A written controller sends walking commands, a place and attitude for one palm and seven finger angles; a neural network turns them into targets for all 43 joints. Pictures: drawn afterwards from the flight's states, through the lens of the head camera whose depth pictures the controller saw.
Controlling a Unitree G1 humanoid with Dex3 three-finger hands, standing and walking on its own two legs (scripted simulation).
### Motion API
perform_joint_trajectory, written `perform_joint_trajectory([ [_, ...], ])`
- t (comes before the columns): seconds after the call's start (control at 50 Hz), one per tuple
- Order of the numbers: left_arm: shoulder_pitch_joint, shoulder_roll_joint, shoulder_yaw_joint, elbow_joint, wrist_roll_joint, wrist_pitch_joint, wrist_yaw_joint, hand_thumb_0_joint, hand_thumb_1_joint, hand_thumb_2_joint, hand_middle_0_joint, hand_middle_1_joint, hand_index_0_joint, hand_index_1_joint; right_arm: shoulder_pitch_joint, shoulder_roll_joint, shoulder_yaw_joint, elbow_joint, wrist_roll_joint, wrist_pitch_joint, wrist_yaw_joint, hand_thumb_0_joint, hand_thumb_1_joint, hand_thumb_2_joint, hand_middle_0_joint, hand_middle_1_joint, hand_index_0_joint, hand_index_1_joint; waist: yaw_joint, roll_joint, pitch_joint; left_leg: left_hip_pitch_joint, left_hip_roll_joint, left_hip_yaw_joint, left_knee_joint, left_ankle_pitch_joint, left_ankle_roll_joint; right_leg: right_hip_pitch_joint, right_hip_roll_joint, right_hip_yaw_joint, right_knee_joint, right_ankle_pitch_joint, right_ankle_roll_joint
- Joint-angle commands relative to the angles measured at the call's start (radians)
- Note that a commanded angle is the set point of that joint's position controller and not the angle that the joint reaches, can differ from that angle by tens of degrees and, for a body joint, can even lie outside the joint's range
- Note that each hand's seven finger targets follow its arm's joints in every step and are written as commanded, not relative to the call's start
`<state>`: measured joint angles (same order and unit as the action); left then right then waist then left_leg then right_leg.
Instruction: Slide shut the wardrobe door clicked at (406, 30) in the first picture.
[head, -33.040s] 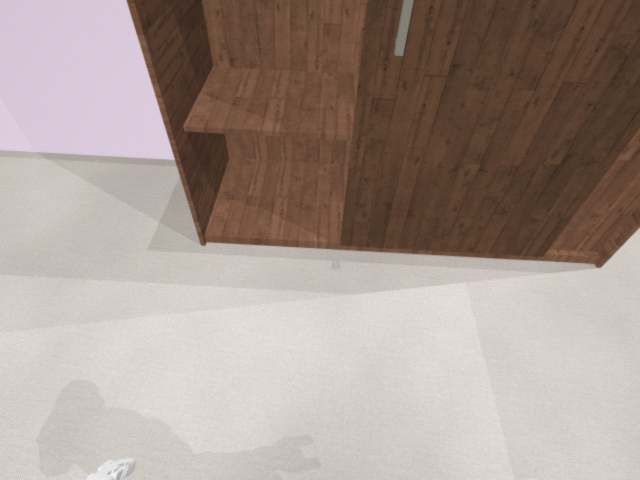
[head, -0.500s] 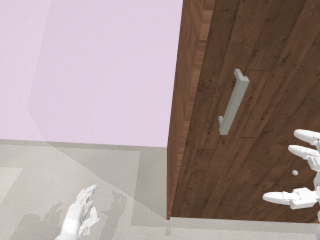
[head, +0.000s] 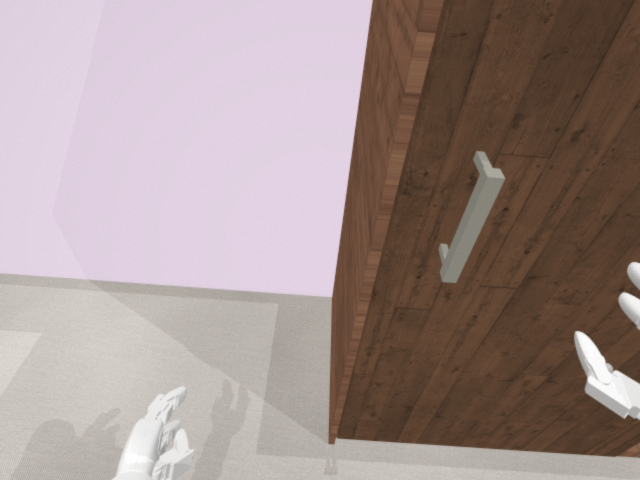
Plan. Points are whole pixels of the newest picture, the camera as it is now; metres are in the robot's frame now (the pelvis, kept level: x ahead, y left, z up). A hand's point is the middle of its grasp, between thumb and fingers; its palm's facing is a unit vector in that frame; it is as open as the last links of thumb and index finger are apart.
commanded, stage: draw the hand back to the body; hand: right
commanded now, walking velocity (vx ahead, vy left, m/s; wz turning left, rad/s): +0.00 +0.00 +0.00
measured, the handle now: (464, 220) +0.40 -0.18 +0.16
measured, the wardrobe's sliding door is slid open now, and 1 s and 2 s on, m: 0.00 0.00 0.00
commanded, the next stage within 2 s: step back with the hand held close in 0.44 s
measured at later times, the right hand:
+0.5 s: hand (604, 367) +0.19 -0.26 +0.16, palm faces +0.46 +0.81 -0.36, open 7.4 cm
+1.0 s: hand out of the picture +0.17 -0.28 +0.16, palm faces +0.38 +0.78 -0.50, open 7.4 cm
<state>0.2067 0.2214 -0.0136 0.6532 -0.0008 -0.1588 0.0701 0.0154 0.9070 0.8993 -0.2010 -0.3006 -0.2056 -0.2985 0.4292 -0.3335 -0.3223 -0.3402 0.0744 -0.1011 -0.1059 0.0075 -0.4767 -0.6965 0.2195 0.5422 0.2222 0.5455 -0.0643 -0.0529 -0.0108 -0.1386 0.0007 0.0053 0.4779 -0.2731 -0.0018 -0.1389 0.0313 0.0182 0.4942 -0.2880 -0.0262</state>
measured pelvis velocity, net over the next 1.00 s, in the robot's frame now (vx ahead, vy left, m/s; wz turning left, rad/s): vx -0.04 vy -0.02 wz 0.02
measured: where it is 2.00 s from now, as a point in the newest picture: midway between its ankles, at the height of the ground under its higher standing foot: outside the picture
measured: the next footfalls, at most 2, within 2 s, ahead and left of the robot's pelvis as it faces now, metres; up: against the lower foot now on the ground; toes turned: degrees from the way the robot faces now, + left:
left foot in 1.62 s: -0.21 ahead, +0.10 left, +0.00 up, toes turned +2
right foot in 1.80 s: -0.09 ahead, -0.11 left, +0.00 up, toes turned +4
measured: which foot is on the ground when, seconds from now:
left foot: down 0.00-1.00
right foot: down 0.00-1.00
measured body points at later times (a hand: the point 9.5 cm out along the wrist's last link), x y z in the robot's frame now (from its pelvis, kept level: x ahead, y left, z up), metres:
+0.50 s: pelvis +0.00 +0.00 +0.00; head -0.02 +0.02 +0.45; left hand +0.19 +0.22 -0.08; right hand +0.16 -0.30 +0.18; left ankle -0.01 +0.12 -0.74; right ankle -0.01 -0.10 -0.74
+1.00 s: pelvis -0.04 -0.02 +0.00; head -0.02 -0.03 +0.45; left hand +0.14 +0.22 -0.08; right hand +0.14 -0.32 +0.19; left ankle +0.00 +0.12 -0.74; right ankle -0.01 -0.10 -0.74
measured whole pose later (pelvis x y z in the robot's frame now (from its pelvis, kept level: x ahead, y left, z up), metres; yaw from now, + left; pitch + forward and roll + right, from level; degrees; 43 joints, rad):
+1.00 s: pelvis -0.04 -0.02 +0.00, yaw +1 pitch +0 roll +0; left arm 0.20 0.21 0.00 0.55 0.00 -0.03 0.08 0.01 0.91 0.90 -0.20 -0.30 -0.20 -0.30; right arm 0.55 -0.44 -0.43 -0.50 0.05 -0.19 -0.12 0.02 -0.89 -0.90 0.21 0.30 0.21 0.30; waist -0.02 0.01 0.03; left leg -0.29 0.02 -0.02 0.50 -0.21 -0.03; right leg -0.29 0.05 -0.01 0.52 -0.23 -0.05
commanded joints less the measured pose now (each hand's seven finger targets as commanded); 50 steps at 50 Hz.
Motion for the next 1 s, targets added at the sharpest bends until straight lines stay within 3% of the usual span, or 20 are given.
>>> perform_joint_trajectory([
  [0.0,-0.137,0.099,0.035,-0.166,-0.002,-0.049,0.012,0.0,0.9,0.9,-0.2,-0.3,-0.2,-0.3,-0.093,-0.206,-0.134,-0.241,0.004,-0.07,-0.018,0.0,-0.827,-0.865,0.202,0.342,0.202,0.342,-0.013,0.003,-0.061,0.022,0.018,0.014,-0.072,0.18,0.029,-0.009,-0.049,0.01,-0.086,0.231,0.017],
  [0.04,-0.137,0.098,0.036,-0.165,-0.001,-0.045,0.014,0.0,0.9,0.9,-0.2,-0.3,-0.2,-0.3,-0.088,-0.212,-0.141,-0.236,0.006,-0.069,-0.018,0.0,-0.9,-0.9,0.2,0.3,0.2,0.3,-0.013,0.013,-0.053,0.026,0.018,0.011,-0.08,0.186,0.029,-0.013,-0.046,0.005,-0.084,0.231,0.014],
  [0.16,-0.136,0.1,0.035,-0.161,-0.001,-0.035,0.016,0.0,0.9,0.9,-0.2,-0.3,-0.2,-0.3,-0.112,-0.181,-0.108,-0.219,0.002,-0.06,-0.016,0.0,-0.9,-0.9,0.2,0.3,0.2,0.3,-0.001,-0.012,-0.023,-0.001,0.019,0.009,-0.093,0.164,0.025,-0.002,-0.047,0.001,-0.085,0.212,0.012],
  [0.22,-0.136,0.1,0.037,-0.165,0.003,-0.038,0.017,0.0,0.9,0.9,-0.2,-0.3,-0.2,-0.3,-0.105,-0.194,-0.119,-0.237,0.001,-0.062,-0.02,0.0,-0.9,-0.9,0.2,0.3,0.2,0.3,-0.008,0.001,-0.068,0.02,0.019,0.011,-0.085,0.193,0.025,0.014,-0.042,0.001,-0.082,0.239,0.008],
  [0.28,-0.139,0.097,0.035,-0.167,0.004,-0.034,0.018,0.0,0.9,0.9,-0.2,-0.3,-0.2,-0.3,-0.095,-0.196,-0.12,-0.236,0.004,-0.057,-0.018,0.0,-0.9,-0.9,0.2,0.3,0.2,0.3,-0.01,0.016,-0.065,0.029,0.018,0.009,-0.087,0.205,0.024,0.01,-0.042,0.001,-0.082,0.247,0.007],
  [0.42,-0.142,0.094,0.033,-0.162,0.002,-0.033,0.017,0.0,0.9,0.9,-0.2,-0.3,-0.2,-0.3,-0.098,-0.193,-0.12,-0.24,0.002,-0.056,-0.017,0.0,-0.9,-0.9,0.2,0.3,0.2,0.3,-0.008,-0.034,-0.043,0.023,0.017,0.011,-0.092,0.199,0.026,0.009,-0.043,-0.002,-0.088,0.244,0.012],
  [0.52,-0.139,0.096,0.036,-0.165,0.003,-0.031,0.014,0.0,0.9,0.9,-0.2,-0.3,-0.2,-0.3,-0.089,-0.191,-0.123,-0.229,0.004,-0.057,-0.015,0.0,-0.9,-0.9,0.2,0.3,0.2,0.3,-0.01,0.008,-0.049,0.03,0.016,0.013,-0.089,0.204,0.024,0.007,-0.045,0.002,-0.091,0.252,0.012],
  [0.54,-0.143,0.099,0.034,-0.165,0.002,-0.032,0.015,0.0,0.9,0.9,-0.2,-0.3,-0.2,-0.3,-0.156,-0.222,-0.14,-0.276,0.005,-0.06,-0.018,0.0,-0.9,-0.9,0.2,0.3,0.2,0.3,-0.009,-0.007,-0.066,0.046,0.015,0.011,-0.091,0.202,0.027,0.01,-0.042,0.007,-0.092,0.251,0.013],
  [0.56,-0.135,0.124,0.035,-0.201,-0.002,-0.019,0.012,0.0,0.9,0.9,-0.2,-0.3,-0.2,-0.3,-0.318,-0.38,-0.293,-0.378,-0.006,-0.116,-0.032,0.0,-0.9,-0.9,0.2,0.3,0.2,0.3,0.026,0.005,0.037,-0.049,0.066,-0.123,-0.171,0.25,0.029,-0.067,-0.056,0.033,-0.058,0.168,-0.014],
  [0.58,-0.123,0.105,0.031,-0.161,0.006,-0.005,0.011,0.0,0.9,0.9,-0.2,-0.3,-0.2,-0.3,-0.202,-0.288,-0.23,-0.25,-0.01,-0.125,-0.024,0.0,-0.9,-0.9,0.2,0.3,0.2,0.3,0.038,0.072,0.034,-0.078,0.099,-0.135,-0.187,0.252,0.037,-0.044,-0.044,0.036,-0.024,0.145,-0.015],
  [0.6,-0.123,0.103,0.034,-0.168,0.009,0.006,0.006,0.0,0.9,0.9,-0.2,-0.3,-0.2,-0.3,-0.112,-0.237,-0.186,-0.196,-0.016,-0.119,-0.017,0.0,-0.9,-0.9,0.2,0.3,0.2,0.3,0.038,0.111,0.037,-0.102,0.113,-0.146,-0.2,0.253,0.039,-0.037,-0.041,0.034,-0.005,0.147,-0.016],
  [0.66,-0.11,0.118,0.047,-0.19,0.008,0.036,-0.004,0.0,0.9,0.9,-0.2,-0.3,-0.2,-0.3,-0.022,-0.188,-0.147,-0.197,-0.022,-0.127,-0.012,0.0,-0.9,-0.9,0.2,0.3,0.2,0.3,0.04,0.06,-0.044,-0.068,0.122,-0.117,-0.152,0.33,0.038,-0.023,-0.061,0.032,-0.007,0.244,-0.008],
  [0.74,-0.111,0.129,0.055,-0.225,0.004,0.071,0.0,0.0,0.9,0.9,-0.2,-0.3,-0.2,-0.3,0.062,-0.221,-0.182,-0.269,-0.02,-0.136,-0.025,0.0,-0.9,-0.9,0.2,0.3,0.2,0.3,0.032,-0.007,-0.151,0.011,0.073,-0.043,-0.058,0.38,0.01,-0.03,-0.105,0.056,-0.063,0.425,-0.009],
  [0.78,-0.113,0.123,0.058,-0.245,0.001,0.085,0.005,0.0,0.9,0.9,-0.2,-0.3,-0.2,-0.3,0.08,-0.255,-0.219,-0.315,-0.019,-0.143,-0.032,0.0,-0.9,-0.9,0.2,0.3,0.2,0.3,0.029,0.015,-0.192,0.036,0.059,-0.035,-0.021,0.418,0.003,-0.037,-0.118,0.063,-0.063,0.481,-0.011],
  [0.82,-0.115,0.122,0.06,-0.262,-0.001,0.09,0.01,0.0,0.9,0.9,-0.2,-0.3,-0.2,-0.3,0.077,-0.281,-0.242,-0.373,-0.019,-0.152,-0.037,0.0,-0.9,-0.9,0.2,0.3,0.2,0.3,0.028,-0.002,-0.214,0.058,0.047,-0.031,0.017,0.426,0.0,-0.063,-0.128,0.076,-0.069,0.494,-0.014],
  [0.84,-0.123,0.122,0.058,-0.264,0.001,0.091,0.016,0.0,0.9,0.9,-0.2,-0.3,-0.2,-0.3,0.079,-0.3,-0.263,-0.384,-0.016,-0.154,-0.039,0.0,-0.9,-0.9,0.2,0.3,0.2,0.3,0.023,-0.021,-0.217,0.069,0.043,-0.032,0.029,0.422,-0.002,-0.084,-0.132,0.084,-0.073,0.489,-0.017],
  [0.92,-0.109,0.125,0.06,-0.268,0.003,0.079,0.019,0.0,0.9,0.9,-0.2,-0.3,-0.2,-0.3,0.097,-0.274,-0.253,-0.382,-0.019,-0.161,-0.041,0.0,-0.9,-0.9,0.2,0.3,0.2,0.3,0.025,-0.086,-0.171,0.083,0.023,-0.032,0.096,0.316,-0.006,-0.206,-0.162,0.113,-0.114,0.385,-0.032],
  [0.98,-0.099,0.128,0.059,-0.256,0.004,0.071,0.02,0.0,0.9,0.9,-0.2,-0.3,-0.2,-0.3,0.1,-0.245,-0.24,-0.325,-0.021,-0.157,-0.039,0.0,-0.9,-0.9,0.2,0.3,0.2,0.3,0.03,-0.07,-0.118,0.087,0.03,-0.05,0.109,0.277,-0.004,-0.313,-0.17,0.118,-0.125,0.224,-0.044],
])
